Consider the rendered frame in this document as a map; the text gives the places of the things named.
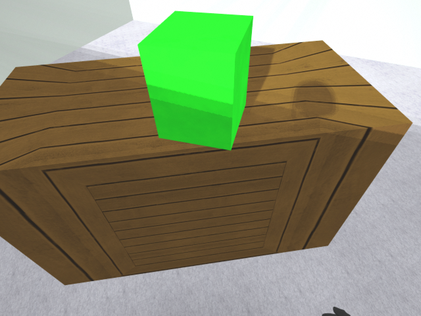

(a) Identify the pedestal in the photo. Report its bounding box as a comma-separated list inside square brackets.
[0, 40, 413, 285]

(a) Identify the carton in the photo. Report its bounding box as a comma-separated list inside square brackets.
[137, 11, 253, 151]

